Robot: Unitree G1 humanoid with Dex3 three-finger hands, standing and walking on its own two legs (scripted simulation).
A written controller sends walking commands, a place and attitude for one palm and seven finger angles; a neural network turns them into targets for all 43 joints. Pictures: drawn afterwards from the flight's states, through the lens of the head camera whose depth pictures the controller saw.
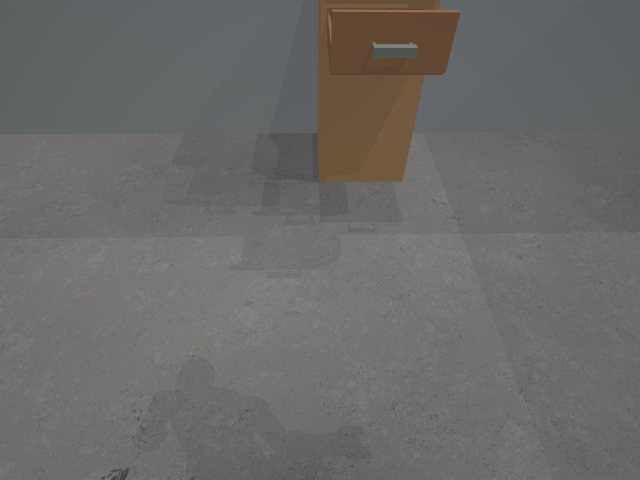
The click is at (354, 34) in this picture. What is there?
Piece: drawer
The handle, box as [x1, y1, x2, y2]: [372, 42, 417, 57]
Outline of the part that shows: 372,42 373,57 416,56 417,47 415,44 412,43 376,44 375,42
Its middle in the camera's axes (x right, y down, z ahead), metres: +0.22 -0.58 +1.18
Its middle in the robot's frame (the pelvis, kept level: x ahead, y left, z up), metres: +1.28 -0.15 +0.01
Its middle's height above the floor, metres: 0.78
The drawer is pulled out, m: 0.30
